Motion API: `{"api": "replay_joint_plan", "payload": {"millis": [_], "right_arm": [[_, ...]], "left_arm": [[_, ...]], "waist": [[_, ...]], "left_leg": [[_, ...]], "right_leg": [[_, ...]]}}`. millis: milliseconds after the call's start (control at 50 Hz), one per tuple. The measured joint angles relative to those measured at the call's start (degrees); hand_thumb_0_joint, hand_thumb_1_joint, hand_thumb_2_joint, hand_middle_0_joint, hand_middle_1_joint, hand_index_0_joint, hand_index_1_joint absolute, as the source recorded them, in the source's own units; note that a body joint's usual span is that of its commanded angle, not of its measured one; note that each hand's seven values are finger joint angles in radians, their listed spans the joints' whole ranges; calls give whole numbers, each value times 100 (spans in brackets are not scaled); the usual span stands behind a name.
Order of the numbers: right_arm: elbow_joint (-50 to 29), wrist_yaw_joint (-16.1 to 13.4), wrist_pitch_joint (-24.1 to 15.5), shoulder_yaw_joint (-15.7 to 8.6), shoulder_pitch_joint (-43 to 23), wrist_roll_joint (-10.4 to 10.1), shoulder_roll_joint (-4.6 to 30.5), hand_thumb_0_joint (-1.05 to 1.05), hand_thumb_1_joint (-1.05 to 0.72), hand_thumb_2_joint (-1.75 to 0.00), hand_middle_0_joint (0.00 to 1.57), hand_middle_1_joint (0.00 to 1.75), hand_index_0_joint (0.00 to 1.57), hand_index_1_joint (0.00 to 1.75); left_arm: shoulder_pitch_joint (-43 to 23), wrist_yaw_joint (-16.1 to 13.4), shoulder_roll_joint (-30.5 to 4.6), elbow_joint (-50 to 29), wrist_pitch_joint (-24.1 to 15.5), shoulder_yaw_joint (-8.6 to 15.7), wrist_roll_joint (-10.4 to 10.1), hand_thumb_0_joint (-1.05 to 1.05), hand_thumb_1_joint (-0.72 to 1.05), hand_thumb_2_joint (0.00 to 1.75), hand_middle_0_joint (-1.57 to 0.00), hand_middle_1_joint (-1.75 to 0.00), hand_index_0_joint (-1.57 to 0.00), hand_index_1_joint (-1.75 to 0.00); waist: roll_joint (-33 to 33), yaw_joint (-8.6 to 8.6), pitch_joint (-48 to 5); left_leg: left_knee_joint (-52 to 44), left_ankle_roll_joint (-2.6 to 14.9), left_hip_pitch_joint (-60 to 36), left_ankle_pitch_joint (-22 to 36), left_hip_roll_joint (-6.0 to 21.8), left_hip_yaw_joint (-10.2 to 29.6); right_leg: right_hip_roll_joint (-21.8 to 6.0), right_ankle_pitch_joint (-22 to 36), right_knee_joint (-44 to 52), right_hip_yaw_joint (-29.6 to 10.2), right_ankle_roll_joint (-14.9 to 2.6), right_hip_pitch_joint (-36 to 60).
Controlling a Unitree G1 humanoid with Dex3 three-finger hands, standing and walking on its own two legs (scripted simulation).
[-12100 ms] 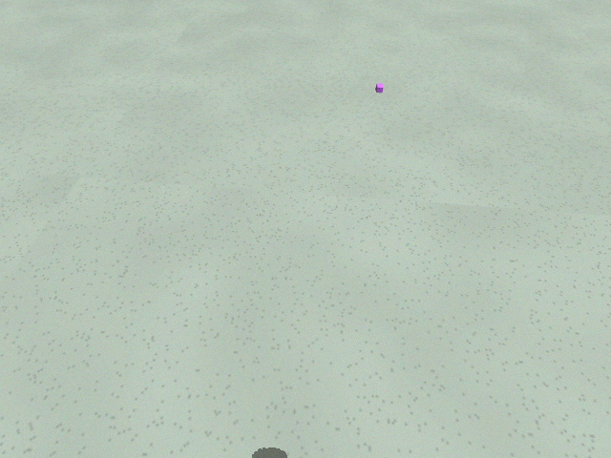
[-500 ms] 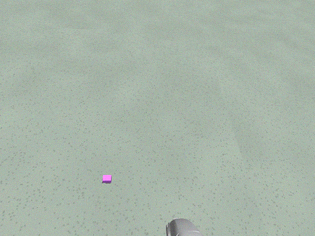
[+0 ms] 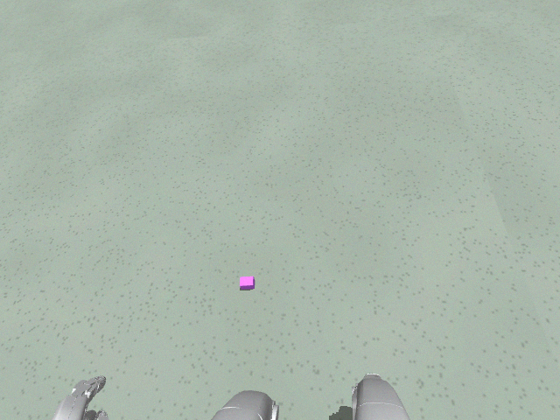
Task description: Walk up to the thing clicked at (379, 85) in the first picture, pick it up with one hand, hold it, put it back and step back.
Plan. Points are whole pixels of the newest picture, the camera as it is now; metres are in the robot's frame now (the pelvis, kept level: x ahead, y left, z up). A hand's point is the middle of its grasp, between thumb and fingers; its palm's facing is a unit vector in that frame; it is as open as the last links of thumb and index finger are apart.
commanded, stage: walk up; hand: left
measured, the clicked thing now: (247, 282) +0.61 +0.24 -0.72
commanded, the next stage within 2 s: stand in 1.32 s
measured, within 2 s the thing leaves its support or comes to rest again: neither
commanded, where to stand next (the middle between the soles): +0.21 +0.01 m, yaw -5 degrees
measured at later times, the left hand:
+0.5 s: hand out of the picture +0.07 +0.27 -0.13, palm faces -0.11 -0.92 -0.37, open 7.4 cm
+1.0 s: hand (126, 375) +0.20 +0.31 -0.15, palm faces -0.07 -0.89 -0.45, open 7.4 cm
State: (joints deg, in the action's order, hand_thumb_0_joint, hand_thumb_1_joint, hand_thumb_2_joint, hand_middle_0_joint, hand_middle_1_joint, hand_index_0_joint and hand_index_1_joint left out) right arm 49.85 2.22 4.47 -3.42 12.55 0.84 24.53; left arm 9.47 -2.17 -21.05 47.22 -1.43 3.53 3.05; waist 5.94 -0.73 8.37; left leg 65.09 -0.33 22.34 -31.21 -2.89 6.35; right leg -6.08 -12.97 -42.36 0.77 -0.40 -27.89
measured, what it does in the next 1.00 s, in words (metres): steps on the spot: left foot, then right foot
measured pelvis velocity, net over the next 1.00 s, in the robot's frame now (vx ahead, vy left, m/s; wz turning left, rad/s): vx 0.03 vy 0.03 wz -0.05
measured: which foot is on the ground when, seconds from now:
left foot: up 0.00-0.04, down 0.06-0.52, up 0.54-0.88, down 0.90-1.00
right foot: down 0.00-0.08, up 0.10-0.46, down 0.48-0.92, up 0.94-1.00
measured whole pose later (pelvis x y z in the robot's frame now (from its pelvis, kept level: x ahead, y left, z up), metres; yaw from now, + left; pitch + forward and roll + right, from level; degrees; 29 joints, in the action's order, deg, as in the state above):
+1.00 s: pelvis +0.03 +0.03 -0.01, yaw -3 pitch -3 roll +1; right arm 48.7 0.1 1.7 -1.9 9.1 0.6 20.7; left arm 3.8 -3.6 -25.2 46.3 3.2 2.7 -0.7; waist -2.1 0.7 14.0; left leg 46.4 0.6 24.8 -18.5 -1.6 1.0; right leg 1.1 -33.3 -65.8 -8.1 -0.6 -29.8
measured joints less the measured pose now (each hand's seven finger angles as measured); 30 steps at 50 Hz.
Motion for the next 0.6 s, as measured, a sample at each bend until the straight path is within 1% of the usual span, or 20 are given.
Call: {"api": "replay_joint_plan", "payload": {"millis": [40, 60, 80, 100, 120, 140, 180, 220, 280, 320, 360, 420, 460, 480, 500, 520, 540, 560, 580, 600], "right_arm": [[106, 101, -86, 5, 254, 3, -25, 1, -91, -90, 20, 30, 21, 30], [132, 132, -146, -11, 391, 25, -23, 1, -91, -90, 20, 30, 21, 30], [176, 138, -206, -45, 485, 76, -43, 0, -91, -90, 20, 30, 21, 30], [197, 132, -233, -66, 572, 150, -43, 0, -90, -90, 21, 30, 21, 30], [193, 117, -223, -70, 660, 222, -18, 0, -90, -90, 21, 30, 21, 30], [198, 106, -214, -72, 739, 243, 12, 0, -90, -90, 20, 30, 21, 30], [287, 56, -252, -64, 861, 250, 16, 0, -90, -90, 20, 30, 21, 30], [399, -11, -351, -17, 934, 214, -29, 1, -90, -90, 20, 30, 21, 30], [470, -60, -572, 9, 1016, 127, -74, 1, -90, -90, 20, 30, 21, 30], [481, -93, -677, -2, 1021, 103, -71, 1, -90, -90, 21, 30, 21, 30], [449, -119, -749, -21, 999, 104, -43, 1, -90, -90, 21, 30, 21, 30], [317, -100, -785, -38, 926, 128, 22, 1, -90, -90, 21, 30, 21, 30], [183, -70, -757, -31, 847, 138, 76, 1, -90, -90, 21, 30, 21, 30], [109, -59, -723, -29, 802, 143, 105, 1, -90, -90, 21, 30, 21, 30], [49, -58, -672, -37, 740, 141, 150, 1, -90, -90, 21, 30, 21, 30], [6, -69, -609, -50, 683, 131, 179, 1, -90, -90, 20, 30, 21, 30], [-27, -75, -528, -47, 627, 117, 156, 1, -90, -90, 20, 30, 21, 30], [-58, -77, -442, -25, 565, 118, 112, 1, -90, -90, 20, 30, 21, 30], [-89, -73, -371, -4, 492, 128, 74, 1, -90, -90, 20, 30, 21, 30], [-121, -66, -334, 5, 417, 121, 53, 1, -91, -90, 20, 30, 21, 30]], "left_arm": [[130, 96, -120, -2, 26, 55, 68, 0, 90, 90, -21, -30, -21, -30], [186, 126, -193, 18, 58, 77, 72, 0, 90, 90, -21, -30, -21, -30], [238, 123, -280, 57, 103, 111, 62, 0, 90, 90, -21, -30, -21, -30], [330, 77, -331, 122, 159, 145, 30, 0, 90, 90, -21, -30, -21, -30], [461, 18, -336, 219, 209, 174, -9, 0, 90, 90, -21, -30, -21, -30], [569, -15, -331, 357, 252, 179, -41, 0, 90, 90, -21, -30, -21, -30], [636, 46, -358, 597, 287, 157, -106, 0, 90, 90, -21, -30, -20, -30], [653, 177, -405, 667, 251, 161, -121, 0, 91, 90, -21, -30, -20, -30], [711, 380, -453, 644, 233, 173, -91, 0, 91, 90, -21, -30, -20, -30], [788, 497, -465, 622, 271, 183, -73, 0, 91, 90, -21, -30, -20, -30], [875, 586, -458, 635, 302, 175, -76, 0, 91, 90, -21, -30, -20, -30], [979, 645, -415, 689, 278, 111, -110, 1, 91, 90, -21, -30, -20, -30], [998, 631, -364, 716, 182, 38, -134, 1, 91, 90, -21, -30, -20, -30], [985, 600, -329, 724, 103, 4, -146, 1, 91, 90, -21, -30, -20, -30], [923, 544, -253, 734, 8, -25, -157, 1, 91, 90, -21, -30, -20, -30], [845, 483, -167, 717, -95, -51, -161, 1, 91, 90, -21, -30, -20, -30], [806, 421, -117, 652, -193, -72, -159, 1, 91, 90, -21, -30, -20, -30], [792, 363, -89, 577, -266, -103, -161, 1, 91, 90, -21, -30, -20, -30], [790, 317, -65, 510, -313, -137, -172, 0, 91, 90, -21, -30, -20, -30], [785, 280, -38, 455, -343, -167, -189, 0, 91, 90, -21, -30, -20, -30]], "waist": [[-206, 32, -237], [-304, 57, -348], [-475, 54, -397], [-609, 24, -463], [-644, 34, -581], [-620, 126, -697], [-612, 328, -777], [-695, 366, -736], [-823, 287, -612], [-898, 203, -544], [-940, 145, -508], [-937, 104, -505], [-876, 98, -490], [-812, 101, -462], [-640, 123, -371], [-428, 154, -264], [-345, 146, -206], [-356, 99, -188], [-378, 51, -176], [-365, 30, -154]], "left_leg": [[-1272, 129, -478, -456, 122, -365], [-1936, 173, -744, -325, 164, -543], [-2279, 165, -904, 244, 104, -663], [-2334, 135, -969, 545, 64, -782], [-2320, 116, -985, 596, 95, -861], [-2341, 150, -999, 581, 144, -849], [-2569, 258, -1098, 632, 192, -728], [-2907, 268, -1223, 843, 228, -696], [-3268, 199, -1360, 1097, 300, -737], [-3411, 145, -1443, 1150, 337, -807], [-3484, 115, -1520, 1127, 385, -884], [-3491, 65, -1613, 1000, 487, -1014], [-3355, 22, -1623, 834, 580, -1095], [-3192, -1, -1591, 707, 646, -1114], [-2892, 59, -1515, 541, 786, -1059], [-2451, 172, -1357, 452, 935, -899], [-1911, 219, -1125, 352, 896, -700], [-1386, 233, -872, 179, 728, -567], [-941, 235, -623, 38, 575, -522], [-586, 234, -377, -5, 490, -512]], "right_leg": [[-136, -20, 13, 6, -17, 69], [-179, -155, -57, -3, -6, 73], [-218, -547, -269, -135, -8, 36], [-151, -1122, -623, -319, -49, -72], [38, -1424, -1024, -443, -54, -229], [236, -1507, -1332, -474, -52, -341], [489, -1229, -1698, -450, -35, -444], [662, -789, -1862, -506, -16, -508], [734, -394, -1800, -492, 18, -476], [691, -243, -1588, -496, 45, -368], [591, -235, -1218, -487, 55, -181], [407, -417, -444, -378, 33, 192], [331, -613, 168, -255, 4, 492], [339, -480, 505, -187, 11, 663], [441, -25, 664, -95, 49, 770], [564, 20, 639, 37, 57, 837], [601, -77, 546, 86, 48, 840], [571, -167, 474, 49, 32, 823], [524, -215, 463, -13, 11, 828], [481, -224, 513, -49, -4, 872]]}}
